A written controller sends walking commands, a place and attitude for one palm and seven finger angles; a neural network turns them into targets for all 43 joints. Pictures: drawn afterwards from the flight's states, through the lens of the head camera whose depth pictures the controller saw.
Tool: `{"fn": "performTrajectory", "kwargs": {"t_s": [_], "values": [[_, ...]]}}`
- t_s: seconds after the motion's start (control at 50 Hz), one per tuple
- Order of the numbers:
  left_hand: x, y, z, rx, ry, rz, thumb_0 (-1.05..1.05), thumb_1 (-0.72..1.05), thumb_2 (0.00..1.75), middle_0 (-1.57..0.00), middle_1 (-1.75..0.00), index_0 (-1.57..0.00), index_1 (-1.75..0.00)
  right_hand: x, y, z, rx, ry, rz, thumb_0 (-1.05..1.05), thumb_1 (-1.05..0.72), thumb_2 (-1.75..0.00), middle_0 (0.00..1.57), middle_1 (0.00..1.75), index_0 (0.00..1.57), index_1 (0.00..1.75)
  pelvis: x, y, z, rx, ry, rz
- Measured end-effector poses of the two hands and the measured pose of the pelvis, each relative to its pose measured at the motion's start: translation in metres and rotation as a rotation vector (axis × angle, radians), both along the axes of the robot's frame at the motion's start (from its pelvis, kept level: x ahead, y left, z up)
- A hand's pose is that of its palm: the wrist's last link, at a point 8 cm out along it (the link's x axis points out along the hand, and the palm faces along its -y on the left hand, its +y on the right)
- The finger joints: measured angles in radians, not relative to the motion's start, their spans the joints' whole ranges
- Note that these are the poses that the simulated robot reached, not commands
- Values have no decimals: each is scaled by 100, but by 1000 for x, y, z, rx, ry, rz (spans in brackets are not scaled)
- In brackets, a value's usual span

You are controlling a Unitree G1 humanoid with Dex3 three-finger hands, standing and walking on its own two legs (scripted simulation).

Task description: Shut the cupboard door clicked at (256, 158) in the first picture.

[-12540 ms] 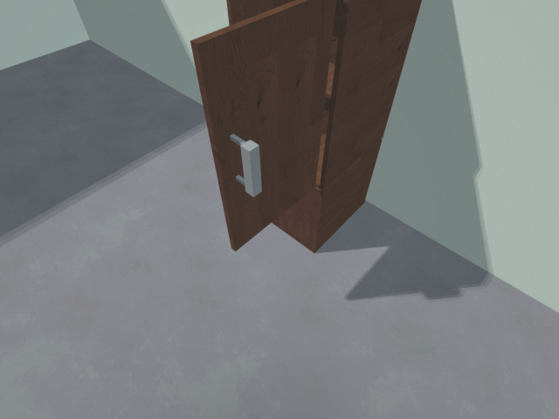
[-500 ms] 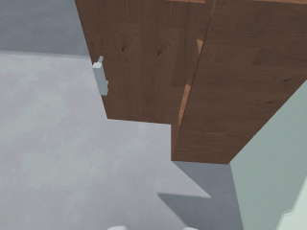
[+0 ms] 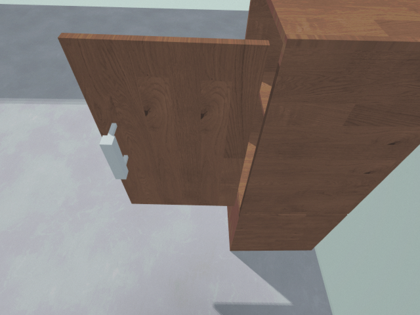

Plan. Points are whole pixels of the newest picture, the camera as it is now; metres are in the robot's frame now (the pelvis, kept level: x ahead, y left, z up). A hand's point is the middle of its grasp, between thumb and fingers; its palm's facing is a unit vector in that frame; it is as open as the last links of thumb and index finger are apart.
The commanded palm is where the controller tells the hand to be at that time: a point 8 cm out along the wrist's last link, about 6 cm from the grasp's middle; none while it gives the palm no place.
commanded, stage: come to a stop and stand still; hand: left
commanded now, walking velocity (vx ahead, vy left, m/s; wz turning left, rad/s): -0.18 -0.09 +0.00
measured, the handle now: (117, 151) +0.47 +0.25 -0.01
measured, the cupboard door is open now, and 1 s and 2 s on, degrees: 88 88 88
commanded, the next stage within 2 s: look again from close up in 0.60 s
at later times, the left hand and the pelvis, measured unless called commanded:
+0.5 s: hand out of the picture +0.02 +0.15 -0.18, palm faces +0.04 -0.98 -0.19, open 7.3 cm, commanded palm none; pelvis +0.00 -0.03 +0.00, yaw +1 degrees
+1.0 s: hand out of the picture +0.01 +0.18 -0.16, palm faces -0.03 -0.97 -0.25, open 7.4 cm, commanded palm none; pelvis -0.02 -0.01 +0.01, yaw -1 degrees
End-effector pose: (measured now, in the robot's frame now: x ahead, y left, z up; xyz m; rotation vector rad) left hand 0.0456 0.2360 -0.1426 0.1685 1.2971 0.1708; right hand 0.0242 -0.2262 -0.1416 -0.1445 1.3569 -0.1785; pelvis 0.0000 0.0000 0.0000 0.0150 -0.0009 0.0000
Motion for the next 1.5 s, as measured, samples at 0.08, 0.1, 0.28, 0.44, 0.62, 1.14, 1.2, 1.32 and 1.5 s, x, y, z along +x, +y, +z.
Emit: {"fn": "performTrajectory", "kwargs": {"t_s": [0.08,0.1,0.28,0.44,0.62,1.14,1.2,1.32,1.5], "values": [[5,5,3,14,23,8,0,91,90,-20,-30,-20,-30,16,-2,2,-13,-23,19,0,-91,-90,20,30,20,30,1,-2,2,0,11,2],[6,5,5,19,23,9,0,91,90,-20,-30,-20,-30,18,-4,2,-13,-25,24,0,-91,-90,20,30,20,30,1,-3,2,-3,14,5],[-1,-14,14,64,3,-9,0,91,90,-20,-30,-20,-30,30,-42,-7,-4,-35,12,0,-90,-90,20,30,20,30,-1,-29,-1,4,17,15],[-22,-39,5,-5,43,2,0,90,90,-20,-30,-20,-30,36,-48,6,-26,-55,27,0,-91,-90,20,30,19,30,-1,-34,4,1,9,12],[-39,-42,0,-39,72,25,1,92,90,-20,-30,-20,-30,17,-31,12,-19,-25,50,0,-92,-90,20,30,20,30,-2,-31,8,-18,0,8],[-39,-9,16,23,53,-58,0,90,90,-20,-30,-20,-30,-48,-2,0,49,37,32,0,-91,-90,20,30,20,30,-13,-9,8,1,-5,-17],[-39,-12,14,13,64,-56,0,90,90,-20,-30,-20,-30,-46,-5,1,38,42,31,0,-90,-90,20,30,20,30,-11,-9,9,1,-5,-18],[-38,-18,10,-5,74,-50,0,90,90,-20,-30,-20,-30,-33,-13,5,11,30,35,0,-90,-90,20,30,20,30,-6,-11,9,0,-7,-17],[-30,-17,9,-3,59,-45,0,90,90,-20,-30,-20,-30,-5,-24,9,-16,-18,54,0,-90,-90,20,30,20,30,-2,-14,9,-1,-8,-13]]}}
